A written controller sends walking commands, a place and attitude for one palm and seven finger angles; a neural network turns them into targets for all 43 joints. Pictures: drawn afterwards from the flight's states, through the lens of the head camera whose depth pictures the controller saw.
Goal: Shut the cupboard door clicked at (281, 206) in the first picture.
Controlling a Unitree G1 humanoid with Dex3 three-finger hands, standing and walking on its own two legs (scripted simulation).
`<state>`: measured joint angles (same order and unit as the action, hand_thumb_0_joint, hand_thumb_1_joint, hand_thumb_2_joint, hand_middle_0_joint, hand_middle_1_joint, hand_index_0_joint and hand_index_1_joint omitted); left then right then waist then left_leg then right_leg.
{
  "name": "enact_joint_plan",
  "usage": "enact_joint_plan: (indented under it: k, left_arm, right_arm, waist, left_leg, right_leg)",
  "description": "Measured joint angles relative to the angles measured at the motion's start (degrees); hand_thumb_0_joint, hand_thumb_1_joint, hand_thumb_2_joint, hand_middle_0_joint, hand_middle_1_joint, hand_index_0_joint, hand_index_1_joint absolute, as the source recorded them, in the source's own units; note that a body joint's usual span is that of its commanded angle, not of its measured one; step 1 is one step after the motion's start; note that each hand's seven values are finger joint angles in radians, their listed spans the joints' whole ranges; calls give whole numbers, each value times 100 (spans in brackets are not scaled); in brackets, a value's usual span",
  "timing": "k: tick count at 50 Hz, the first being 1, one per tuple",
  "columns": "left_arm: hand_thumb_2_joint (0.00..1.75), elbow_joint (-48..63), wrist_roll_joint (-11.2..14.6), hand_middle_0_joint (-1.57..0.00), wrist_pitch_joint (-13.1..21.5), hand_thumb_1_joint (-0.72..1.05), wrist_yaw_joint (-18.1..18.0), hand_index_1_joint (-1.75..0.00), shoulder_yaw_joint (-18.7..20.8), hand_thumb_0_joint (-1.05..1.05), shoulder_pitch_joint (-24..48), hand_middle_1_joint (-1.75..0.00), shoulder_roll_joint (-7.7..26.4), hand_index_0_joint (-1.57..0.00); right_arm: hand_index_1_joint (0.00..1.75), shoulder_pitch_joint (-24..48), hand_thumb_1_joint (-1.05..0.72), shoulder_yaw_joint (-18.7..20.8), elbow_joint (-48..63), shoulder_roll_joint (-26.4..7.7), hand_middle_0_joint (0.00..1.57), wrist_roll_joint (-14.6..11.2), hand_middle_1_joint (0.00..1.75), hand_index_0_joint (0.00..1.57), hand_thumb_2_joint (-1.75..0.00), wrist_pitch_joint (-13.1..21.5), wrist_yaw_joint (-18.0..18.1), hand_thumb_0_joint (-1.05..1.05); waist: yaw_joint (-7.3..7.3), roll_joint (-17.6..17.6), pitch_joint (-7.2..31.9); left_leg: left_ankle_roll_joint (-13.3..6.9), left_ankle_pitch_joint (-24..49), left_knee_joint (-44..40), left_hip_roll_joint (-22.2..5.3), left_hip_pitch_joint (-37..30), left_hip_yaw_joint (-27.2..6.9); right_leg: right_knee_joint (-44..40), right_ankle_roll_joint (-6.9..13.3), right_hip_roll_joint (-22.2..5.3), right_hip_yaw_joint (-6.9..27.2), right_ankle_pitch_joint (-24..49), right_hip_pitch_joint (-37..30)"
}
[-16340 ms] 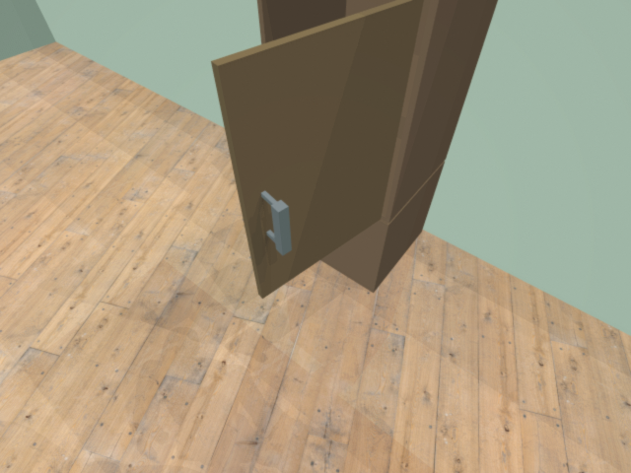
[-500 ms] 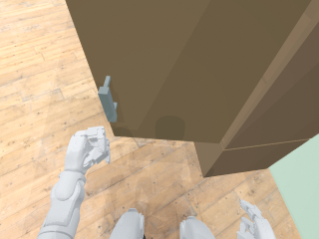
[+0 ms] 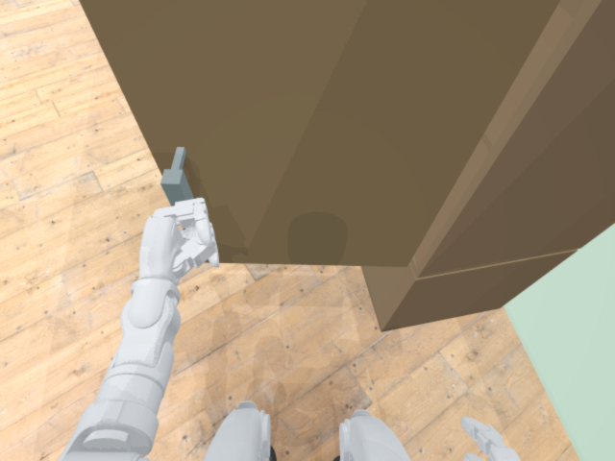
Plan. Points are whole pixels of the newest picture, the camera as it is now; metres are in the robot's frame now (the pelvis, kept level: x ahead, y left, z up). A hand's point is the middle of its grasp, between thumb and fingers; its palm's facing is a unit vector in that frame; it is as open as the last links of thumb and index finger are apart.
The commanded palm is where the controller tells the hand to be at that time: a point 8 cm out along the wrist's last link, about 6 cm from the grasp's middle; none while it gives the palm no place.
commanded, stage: bring the fist close to the handle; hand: left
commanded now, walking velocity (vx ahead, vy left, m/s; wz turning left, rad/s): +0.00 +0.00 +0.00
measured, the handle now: (187, 194) +0.47 +0.17 +0.03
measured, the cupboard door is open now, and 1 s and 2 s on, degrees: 78 70 60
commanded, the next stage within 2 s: push the door shut along its arc in 0.22 s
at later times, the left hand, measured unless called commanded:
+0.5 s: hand (212, 246) +0.38 +0.13 +0.03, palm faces -0.05 -1.00 -0.05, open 3.1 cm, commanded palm +0.38 +0.18 +0.04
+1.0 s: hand (222, 206) +0.44 +0.12 +0.03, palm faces -0.17 -0.98 -0.06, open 3.1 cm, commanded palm +0.45 +0.16 +0.04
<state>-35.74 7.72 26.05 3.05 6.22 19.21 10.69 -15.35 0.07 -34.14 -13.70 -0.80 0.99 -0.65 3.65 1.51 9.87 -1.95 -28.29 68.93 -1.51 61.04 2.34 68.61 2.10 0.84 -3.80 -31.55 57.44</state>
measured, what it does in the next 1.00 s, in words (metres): stands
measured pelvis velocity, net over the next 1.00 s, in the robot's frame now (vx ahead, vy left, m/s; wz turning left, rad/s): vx -0.02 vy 0.00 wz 0.01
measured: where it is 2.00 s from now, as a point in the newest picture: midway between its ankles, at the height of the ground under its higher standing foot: outside the picture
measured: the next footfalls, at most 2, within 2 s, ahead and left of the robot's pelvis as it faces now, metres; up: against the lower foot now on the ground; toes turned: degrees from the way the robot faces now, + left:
none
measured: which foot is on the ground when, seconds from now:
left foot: down 0.00-1.00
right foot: down 0.00-1.00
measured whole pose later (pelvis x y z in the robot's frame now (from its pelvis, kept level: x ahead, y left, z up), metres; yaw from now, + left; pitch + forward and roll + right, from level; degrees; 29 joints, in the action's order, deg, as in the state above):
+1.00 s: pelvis -0.02 +0.00 -0.02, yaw +1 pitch +23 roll -3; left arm -61.5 7.4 28.3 12.4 8.4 44.3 17.8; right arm -18.5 0.1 -38.5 -15.3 -1.0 1.0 -0.2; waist 6.7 2.4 9.0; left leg -2.3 -27.2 72.7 -1.1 68.6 0.9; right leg 71.7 2.1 0.4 -5.3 -30.7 64.0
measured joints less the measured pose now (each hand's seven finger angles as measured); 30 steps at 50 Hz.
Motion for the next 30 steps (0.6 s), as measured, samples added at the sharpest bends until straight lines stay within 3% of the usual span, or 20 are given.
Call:
enact_joint_plan:
  k: [13,20,30]
  left_arm:
    - [90,-109,44,-130,266,90,69,-150,-24,2,-86,-150,25,-130]
    - [90,-168,20,-130,220,90,139,-150,-78,2,-16,-150,-19,-130]
    - [90,-1101,-29,-132,285,90,451,-150,87,2,944,-150,245,-131]
  right_arm:
    - [30,28,-90,36,-88,-37,20,-8,30,20,-89,-35,47,1]
    - [30,135,-90,20,-13,-24,20,-22,30,20,-89,-51,42,1]
    - [30,211,-90,-57,-89,-22,20,-33,30,20,-89,24,97,1]
  waist:
    - [-55,-7,-56]
    - [-80,-2,-34]
    - [11,-8,-62]
  left_leg:
    - [19,37,-32,16,-41,-37]
    - [15,49,-34,21,-64,-28]
    - [23,60,143,24,204,-111]
  right_leg:
    - [-23,20,-10,-35,15,-53]
    - [-13,18,-15,-25,23,-68]
    - [129,38,-20,-111,20,152]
